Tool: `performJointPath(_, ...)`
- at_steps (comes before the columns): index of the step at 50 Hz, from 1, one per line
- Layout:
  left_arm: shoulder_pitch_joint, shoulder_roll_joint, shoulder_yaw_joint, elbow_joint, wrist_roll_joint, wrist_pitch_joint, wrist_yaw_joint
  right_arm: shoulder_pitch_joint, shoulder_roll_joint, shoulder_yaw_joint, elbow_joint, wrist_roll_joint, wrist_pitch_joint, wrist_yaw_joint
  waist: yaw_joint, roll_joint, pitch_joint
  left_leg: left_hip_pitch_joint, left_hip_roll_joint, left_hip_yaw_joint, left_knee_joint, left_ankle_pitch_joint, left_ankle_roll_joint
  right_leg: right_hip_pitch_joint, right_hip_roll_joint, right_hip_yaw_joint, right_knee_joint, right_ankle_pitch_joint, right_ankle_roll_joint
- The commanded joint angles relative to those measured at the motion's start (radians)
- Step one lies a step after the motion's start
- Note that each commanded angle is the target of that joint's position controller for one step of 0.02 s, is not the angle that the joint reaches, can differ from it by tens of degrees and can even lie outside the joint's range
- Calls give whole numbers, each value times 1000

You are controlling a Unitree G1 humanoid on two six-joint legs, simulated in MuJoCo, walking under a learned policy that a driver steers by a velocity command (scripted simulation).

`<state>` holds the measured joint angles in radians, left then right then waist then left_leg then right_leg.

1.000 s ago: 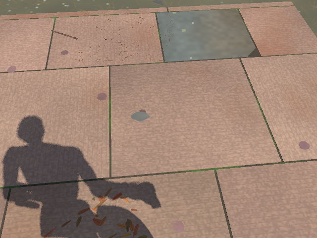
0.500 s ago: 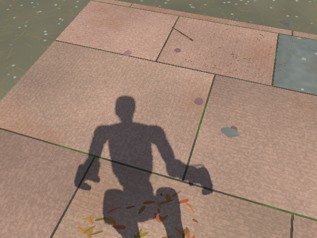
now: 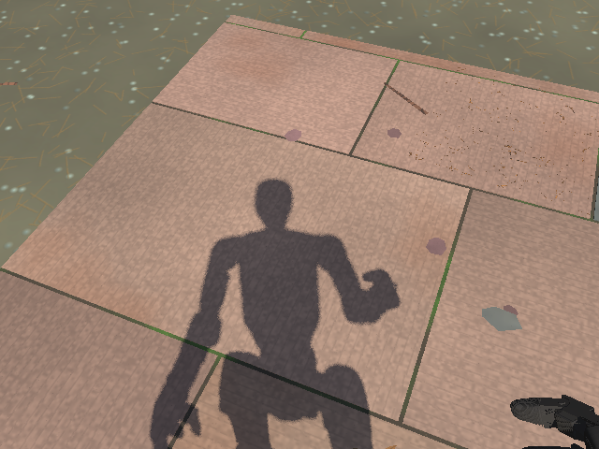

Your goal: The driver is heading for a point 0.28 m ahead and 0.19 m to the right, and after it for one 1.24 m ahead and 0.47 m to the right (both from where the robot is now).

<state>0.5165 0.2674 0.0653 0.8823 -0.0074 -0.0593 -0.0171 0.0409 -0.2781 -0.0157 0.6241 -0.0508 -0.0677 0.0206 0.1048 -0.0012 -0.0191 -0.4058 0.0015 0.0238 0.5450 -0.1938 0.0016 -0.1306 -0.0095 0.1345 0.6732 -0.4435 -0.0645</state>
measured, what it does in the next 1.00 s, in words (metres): walks ahead, turning right: right foot, then left foot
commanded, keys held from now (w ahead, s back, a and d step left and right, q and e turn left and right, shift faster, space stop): w+e+shift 0.20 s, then e+shift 0.54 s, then shift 0.26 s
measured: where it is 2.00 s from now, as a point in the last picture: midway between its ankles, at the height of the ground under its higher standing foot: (364, 431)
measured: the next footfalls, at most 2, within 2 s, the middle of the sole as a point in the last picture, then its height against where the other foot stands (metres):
right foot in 0.40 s outside the picture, level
left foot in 0.96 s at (361, 376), level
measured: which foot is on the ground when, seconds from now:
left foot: down 0.00-0.38, up 0.40-0.94, down 0.96-1.00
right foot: up 0.00-0.38, down 0.40-0.96, up 0.98-1.00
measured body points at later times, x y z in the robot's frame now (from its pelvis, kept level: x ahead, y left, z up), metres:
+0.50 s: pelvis +0.33 -0.04 -0.03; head +0.40 -0.06 +0.42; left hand +0.58 +0.15 -0.15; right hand +0.31 -0.31 -0.15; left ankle +0.25 +0.15 -0.59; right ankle +0.43 -0.09 -0.73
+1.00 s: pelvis +0.51 -0.04 +0.00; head +0.54 -0.05 +0.45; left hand +0.81 +0.10 -0.11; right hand +0.44 -0.35 -0.08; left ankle +0.63 +0.00 -0.73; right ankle +0.43 -0.09 -0.72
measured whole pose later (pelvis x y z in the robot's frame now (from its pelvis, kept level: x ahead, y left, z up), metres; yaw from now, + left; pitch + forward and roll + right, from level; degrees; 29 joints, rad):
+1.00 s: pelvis +0.51 -0.04 +0.00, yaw -48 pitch +0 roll +0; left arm 0.26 0.35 0.08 0.71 0.01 0.04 0.02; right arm 0.13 -0.31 0.00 0.67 -0.02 0.01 -0.04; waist 0.04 -0.02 0.05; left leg -0.32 -0.05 -0.09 0.52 -0.17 0.02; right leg -0.26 0.24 0.33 0.67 -0.42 -0.05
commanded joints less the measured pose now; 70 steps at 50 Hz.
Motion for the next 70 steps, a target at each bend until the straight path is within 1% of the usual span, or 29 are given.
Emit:
performJointPath(1,-209,93,12,-167,-5,-20,2,344,-226,-77,33,-19,-7,-37,-223,170,-118,635,424,-657,-310,-663,101,-719,-2,-29,596,68,-69)
performJointPath(2,-224,93,12,-156,8,-10,-12,289,-156,-59,29,-9,-8,-33,-193,97,-48,533,374,-495,-307,-497,90,-700,-48,-42,584,136,-60)
performJointPath(4,-220,80,15,-140,31,17,-38,268,-97,-40,51,6,-12,-34,-147,125,33,417,291,-287,-364,-310,61,-673,-91,-65,562,182,-35)
performJointPath(7,-293,48,4,-169,37,48,-62,308,-73,-36,97,27,-35,-25,-129,127,97,381,266,-113,-404,-92,53,-740,-108,-87,607,266,-18)
performJointPath(11,-435,41,-11,-233,34,52,-75,298,-48,-29,141,23,-56,-22,-91,84,184,321,223,113,-437,283,48,-745,-92,-145,467,412,-17)
performJointPath(14,-529,14,-36,-270,47,41,-92,304,-82,-34,168,34,-56,-41,-90,27,203,275,173,252,-381,718,15,-515,-19,-315,127,487,-39)
performJointPath(17,-301,71,-17,-209,43,41,-79,302,-192,-61,165,49,-41,-63,15,85,24,348,205,242,-25,1160,-3,-181,110,-350,15,476,-83)
performJointPath(18,-122,116,4,-160,46,38,-62,270,-212,-69,153,50,-28,-64,94,96,-73,306,231,217,205,1137,-2,12,126,-293,0,475,-117)
performJointPath(19,16,161,30,-107,47,32,-32,250,-201,-70,141,57,-20,-50,139,49,-146,216,188,207,496,804,-10,203,120,-226,-82,543,-143)
performJointPath(20,-51,228,59,-113,21,44,3,269,-106,-58,144,51,-15,-30,77,-139,-90,-41,-5,208,861,-266,-40,332,-7,-62,-100,859,-171)
performJointPath(21,-93,340,72,-166,42,47,-7,448,-54,-40,86,40,-7,-41,-56,-133,-266,-229,-36,69,1185,-456,-74,533,-258,299,22,1648,-346)
performJointPath(22,-94,345,94,-210,28,55,-3,408,-100,-35,45,44,-4,-52,7,-54,-484,-337,-32,-97,1255,-350,-75,641,-345,500,-133,1289,-467)
performJointPath(24,-246,219,62,-228,6,70,25,281,-132,-31,26,17,-1,-48,-68,81,-195,-327,54,-123,1002,-251,-63,254,-231,450,-326,718,-373)
performJointPath(25,-272,182,48,-218,3,67,29,264,-126,-30,27,3,14,-49,-108,101,-88,-280,67,-116,922,-254,-69,98,-184,387,-351,760,-334)
performJointPath(27,-273,164,38,-206,1,58,24,271,-122,-31,29,-10,65,-55,-143,132,-22,-142,96,-99,760,-253,-92,-125,-123,272,-354,915,-277)
performJointPath(30,-262,206,55,-199,19,48,17,227,-77,-17,6,2,82,-57,-135,90,-81,-104,88,-83,622,-159,-99,-164,-51,215,-298,1043,-222)
performJointPath(37,-202,218,71,-209,9,93,31,24,-106,-18,-57,16,104,-58,-56,-55,-52,-243,19,-162,415,-34,-80,-32,3,399,-303,528,-97)
performJointPath(42,-167,195,62,-201,24,94,32,-1,-119,-15,-44,33,78,-58,-25,-113,-39,-180,-15,-150,261,-87,-43,70,-26,410,-220,783,-104)
performJointPath(47,-249,193,45,-215,12,96,36,122,-130,-18,-3,37,54,-63,-111,-108,-21,182,-27,-133,-149,35,11,-53,12,432,-151,692,-42)
performJointPath(48,-212,163,33,-213,7,91,37,116,-159,-24,-2,27,50,-71,-92,1,-40,301,85,-236,-215,112,44,-131,62,363,-60,398,4)
performJointPath(49,-120,105,16,-222,10,89,38,56,-228,-28,-39,26,59,-75,-29,227,-69,402,338,-504,-227,408,136,-263,188,184,106,-87,55)
performJointPath(50,-141,215,44,-210,28,99,46,168,-234,-39,-3,34,75,-63,-94,210,-99,362,394,-608,-205,565,268,-296,245,70,259,-238,63)
performJointPath(52,-194,207,42,-181,35,105,38,151,-149,-22,11,49,78,-49,-86,73,-26,279,286,-434,-193,462,224,-292,181,85,386,-103,80)
performJointPath(55,-208,166,27,-160,17,119,16,108,-137,-17,17,31,80,-51,-76,158,-15,238,168,-279,-207,421,160,-256,181,48,404,-17,110)
performJointPath(64,-284,101,-22,-87,5,126,32,201,-148,-27,110,27,87,-36,-122,200,-7,261,160,-295,-212,249,173,-75,92,-84,-123,32,78)
performJointPath(66,-247,85,-32,-51,11,109,41,198,-141,-25,128,34,92,-38,-88,156,-4,202,146,-282,-176,250,129,55,72,-78,-361,237,47)
performJointPath(68,-272,161,-29,-52,40,83,56,228,-98,-14,124,40,77,-33,-119,5,-48,97,101,-228,-109,133,57,182,-115,136,-390,378,-1)
performJointPath(69,-349,154,-36,-38,25,78,50,227,-69,-7,134,51,80,-33,-161,-112,4,197,16,-135,-166,-12,43,-11,-162,152,-359,464,-47)
performJointPath(70,-381,105,-50,-42,20,70,45,213,-88,-10,158,41,84,-38,-152,-84,11,263,23,-140,-178,10,37,-42,-130,127,-358,399,-35)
